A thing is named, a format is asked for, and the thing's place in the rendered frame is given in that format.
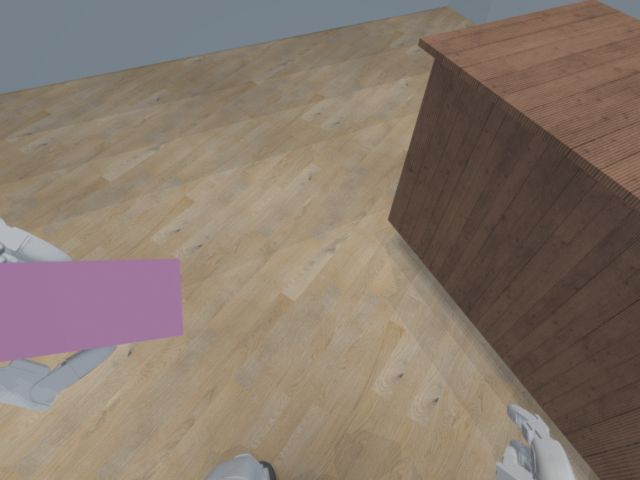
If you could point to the sponge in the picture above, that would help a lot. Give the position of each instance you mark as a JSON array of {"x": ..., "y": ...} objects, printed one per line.
[{"x": 64, "y": 306}]

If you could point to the table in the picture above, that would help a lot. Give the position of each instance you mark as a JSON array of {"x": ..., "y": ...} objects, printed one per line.
[{"x": 520, "y": 193}]

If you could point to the left robot thigh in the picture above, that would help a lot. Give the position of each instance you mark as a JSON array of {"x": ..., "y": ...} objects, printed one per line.
[{"x": 244, "y": 468}]

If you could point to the left robot shin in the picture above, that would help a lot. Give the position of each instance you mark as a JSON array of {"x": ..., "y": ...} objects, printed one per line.
[{"x": 245, "y": 455}]

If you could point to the left robot hand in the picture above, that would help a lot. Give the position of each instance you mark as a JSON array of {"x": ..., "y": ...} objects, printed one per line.
[{"x": 26, "y": 383}]

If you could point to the right robot hand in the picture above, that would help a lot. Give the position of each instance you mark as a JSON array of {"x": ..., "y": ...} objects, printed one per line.
[{"x": 546, "y": 460}]

